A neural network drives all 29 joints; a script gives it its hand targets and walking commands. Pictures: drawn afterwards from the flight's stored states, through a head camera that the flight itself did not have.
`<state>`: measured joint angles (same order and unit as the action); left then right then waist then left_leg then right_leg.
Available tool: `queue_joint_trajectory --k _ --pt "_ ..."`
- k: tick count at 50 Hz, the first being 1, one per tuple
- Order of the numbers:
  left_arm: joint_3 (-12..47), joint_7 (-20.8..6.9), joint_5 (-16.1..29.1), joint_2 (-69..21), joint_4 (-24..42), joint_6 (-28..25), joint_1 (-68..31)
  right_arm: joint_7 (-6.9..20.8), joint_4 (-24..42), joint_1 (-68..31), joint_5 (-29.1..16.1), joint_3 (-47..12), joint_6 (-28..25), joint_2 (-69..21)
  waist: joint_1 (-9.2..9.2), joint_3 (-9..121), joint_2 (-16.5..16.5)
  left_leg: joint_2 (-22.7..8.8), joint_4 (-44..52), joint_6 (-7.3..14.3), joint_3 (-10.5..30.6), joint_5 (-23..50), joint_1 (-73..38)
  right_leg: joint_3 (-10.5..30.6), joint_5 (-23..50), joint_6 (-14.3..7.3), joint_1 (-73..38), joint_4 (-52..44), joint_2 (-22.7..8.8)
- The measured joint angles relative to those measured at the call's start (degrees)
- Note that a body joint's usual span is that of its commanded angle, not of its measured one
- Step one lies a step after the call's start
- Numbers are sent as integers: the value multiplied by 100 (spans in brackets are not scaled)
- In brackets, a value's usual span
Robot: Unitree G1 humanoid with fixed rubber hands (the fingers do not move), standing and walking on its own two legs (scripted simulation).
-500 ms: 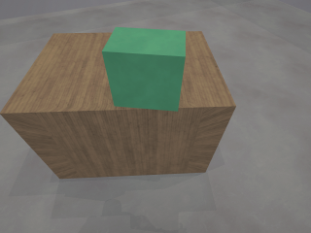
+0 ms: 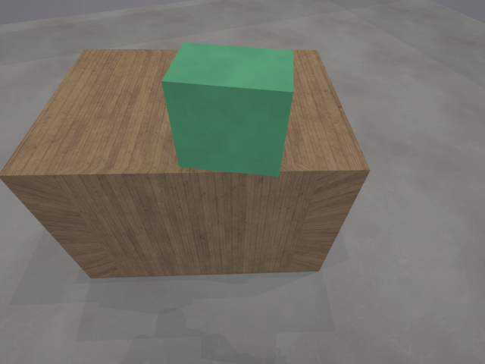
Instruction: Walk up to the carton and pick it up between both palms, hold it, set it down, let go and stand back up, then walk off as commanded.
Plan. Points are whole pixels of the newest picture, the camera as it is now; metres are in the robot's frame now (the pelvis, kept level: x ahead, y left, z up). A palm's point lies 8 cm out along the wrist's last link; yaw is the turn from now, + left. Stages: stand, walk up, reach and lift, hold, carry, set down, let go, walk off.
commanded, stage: stand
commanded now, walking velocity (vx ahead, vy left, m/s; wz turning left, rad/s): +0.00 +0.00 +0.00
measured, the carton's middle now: (232, 112) +0.70 +0.02 +0.01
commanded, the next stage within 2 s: none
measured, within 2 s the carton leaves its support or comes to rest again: neither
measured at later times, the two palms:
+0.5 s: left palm out of the picture +0.09 +0.29 -0.13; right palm out of the picture +0.08 -0.27 -0.13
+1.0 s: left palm out of the picture +0.08 +0.29 -0.13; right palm out of the picture +0.08 -0.27 -0.12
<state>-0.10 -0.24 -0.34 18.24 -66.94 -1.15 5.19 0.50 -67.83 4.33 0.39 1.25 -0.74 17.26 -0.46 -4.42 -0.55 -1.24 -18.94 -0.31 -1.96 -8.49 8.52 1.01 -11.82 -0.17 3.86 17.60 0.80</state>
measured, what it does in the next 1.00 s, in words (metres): stands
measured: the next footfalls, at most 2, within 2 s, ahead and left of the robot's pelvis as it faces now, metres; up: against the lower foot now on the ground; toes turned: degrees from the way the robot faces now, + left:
none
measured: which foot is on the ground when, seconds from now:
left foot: down 0.00-1.00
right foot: down 0.00-1.00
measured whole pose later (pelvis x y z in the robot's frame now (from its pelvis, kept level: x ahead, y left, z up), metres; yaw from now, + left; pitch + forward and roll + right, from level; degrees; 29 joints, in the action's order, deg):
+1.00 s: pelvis +0.02 +0.01 +0.00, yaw +0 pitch -2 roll +0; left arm 0.2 0.2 -0.6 18.2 -65.8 -0.8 5.5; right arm 0.2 -67.5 4.1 0.5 1.5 -0.7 17.6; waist -0.2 -3.6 -0.8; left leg 0.1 -18.4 0.7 -2.2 -9.6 6.9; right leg 1.2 -12.8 0.8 2.1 16.8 -0.5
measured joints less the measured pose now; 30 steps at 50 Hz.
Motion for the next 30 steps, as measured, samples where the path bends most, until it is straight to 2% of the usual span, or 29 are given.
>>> queue_joint_trajectory --k 30 --pt "3 14 -9 7 109 14 -111 -25 21 -14 13 13 -22 -31 0 69 -12 105 55 80 -23 -70 -104 13 -63 78 -122 -81 -107"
